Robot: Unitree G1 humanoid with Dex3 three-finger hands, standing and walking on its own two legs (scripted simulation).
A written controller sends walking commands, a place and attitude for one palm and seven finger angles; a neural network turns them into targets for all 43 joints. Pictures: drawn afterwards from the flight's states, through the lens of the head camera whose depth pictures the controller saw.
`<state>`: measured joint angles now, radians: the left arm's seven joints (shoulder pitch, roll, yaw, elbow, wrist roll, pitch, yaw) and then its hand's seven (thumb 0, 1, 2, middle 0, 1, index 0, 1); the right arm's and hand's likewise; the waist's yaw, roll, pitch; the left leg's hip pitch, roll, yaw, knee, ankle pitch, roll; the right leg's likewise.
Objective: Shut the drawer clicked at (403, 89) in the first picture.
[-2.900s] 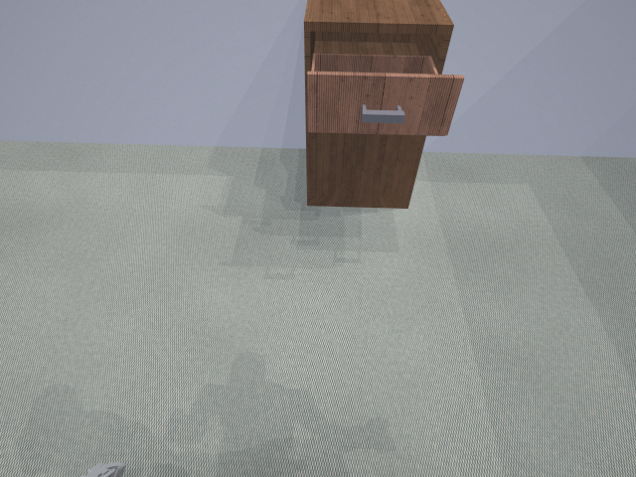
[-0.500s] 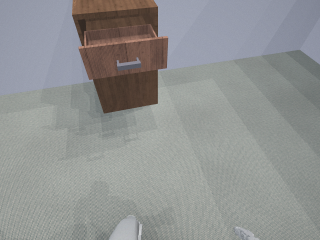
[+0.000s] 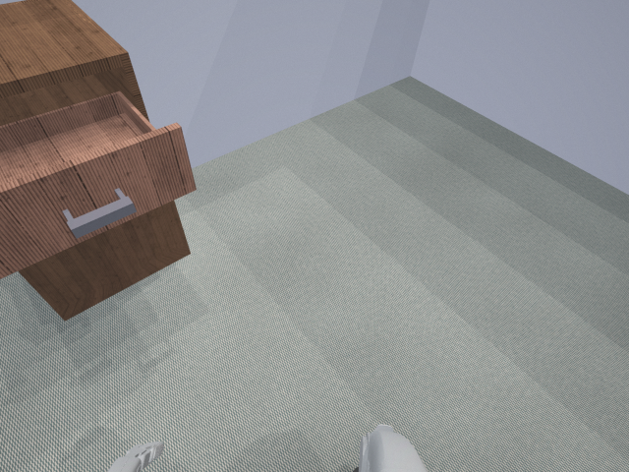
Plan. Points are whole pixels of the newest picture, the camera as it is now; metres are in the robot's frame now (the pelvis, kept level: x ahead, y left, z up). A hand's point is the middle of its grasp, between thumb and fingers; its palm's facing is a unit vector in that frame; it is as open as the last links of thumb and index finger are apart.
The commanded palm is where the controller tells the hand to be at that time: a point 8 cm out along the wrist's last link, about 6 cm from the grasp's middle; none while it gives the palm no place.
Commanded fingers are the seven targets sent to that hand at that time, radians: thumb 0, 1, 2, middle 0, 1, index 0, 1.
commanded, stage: walk to a spot facing it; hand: left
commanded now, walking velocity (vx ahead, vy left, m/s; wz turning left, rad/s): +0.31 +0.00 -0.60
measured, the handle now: (98, 210) +0.58 +0.44 -0.10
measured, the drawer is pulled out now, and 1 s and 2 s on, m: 0.30 0.30 0.30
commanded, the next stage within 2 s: turn to face it in 1.04 s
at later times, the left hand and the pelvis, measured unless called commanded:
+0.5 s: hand (231, 368) +0.30 +0.14 -0.17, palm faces -0.21 -0.95 -0.23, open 7.2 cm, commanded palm none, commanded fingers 0.00 0.90 0.90 -0.20 -0.30 -0.20 -0.30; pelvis +0.19 -0.04 -0.01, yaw -15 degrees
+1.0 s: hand (256, 293) +0.45 +0.12 -0.18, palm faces -0.48 -0.86 -0.17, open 7.4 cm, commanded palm none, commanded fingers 0.00 0.90 0.90 -0.20 -0.30 -0.20 -0.30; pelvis +0.30 -0.01 +0.00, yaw -33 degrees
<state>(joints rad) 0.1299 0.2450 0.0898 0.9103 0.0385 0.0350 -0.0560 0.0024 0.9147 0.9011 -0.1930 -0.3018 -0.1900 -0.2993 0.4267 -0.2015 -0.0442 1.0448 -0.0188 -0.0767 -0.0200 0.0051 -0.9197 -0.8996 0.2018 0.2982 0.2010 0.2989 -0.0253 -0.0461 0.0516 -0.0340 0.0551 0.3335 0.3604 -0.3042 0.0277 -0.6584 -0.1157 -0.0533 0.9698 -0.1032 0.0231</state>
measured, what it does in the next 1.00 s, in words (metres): walks ahead, turning right: right foot, then left foot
